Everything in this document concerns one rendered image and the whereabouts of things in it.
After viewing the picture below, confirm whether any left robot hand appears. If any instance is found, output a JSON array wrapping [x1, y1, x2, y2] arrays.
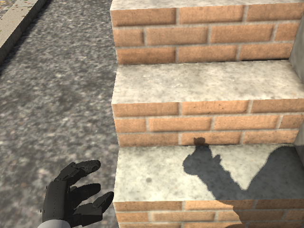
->
[[40, 160, 114, 228]]

